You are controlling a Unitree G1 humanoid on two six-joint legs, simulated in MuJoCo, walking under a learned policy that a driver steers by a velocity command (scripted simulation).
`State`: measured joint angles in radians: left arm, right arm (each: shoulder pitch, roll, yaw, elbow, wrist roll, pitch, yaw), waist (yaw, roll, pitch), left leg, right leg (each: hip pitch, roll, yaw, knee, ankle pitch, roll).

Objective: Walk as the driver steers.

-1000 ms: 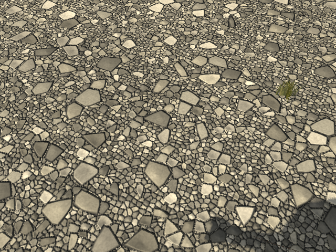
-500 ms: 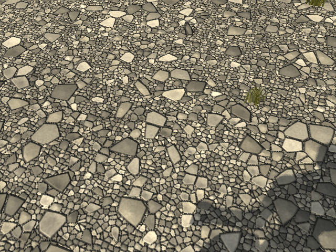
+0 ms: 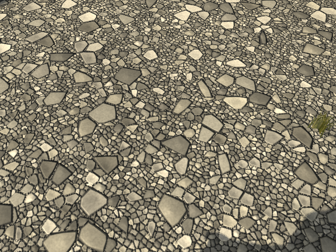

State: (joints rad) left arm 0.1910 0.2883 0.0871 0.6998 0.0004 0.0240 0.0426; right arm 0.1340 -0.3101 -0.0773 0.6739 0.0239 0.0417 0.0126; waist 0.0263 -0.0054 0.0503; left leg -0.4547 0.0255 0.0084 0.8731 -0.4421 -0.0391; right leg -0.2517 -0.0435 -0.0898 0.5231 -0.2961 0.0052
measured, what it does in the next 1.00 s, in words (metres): walks ahead: left foot, then right foot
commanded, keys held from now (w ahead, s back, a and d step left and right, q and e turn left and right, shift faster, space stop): q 0.22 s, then no key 0.42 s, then w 0.36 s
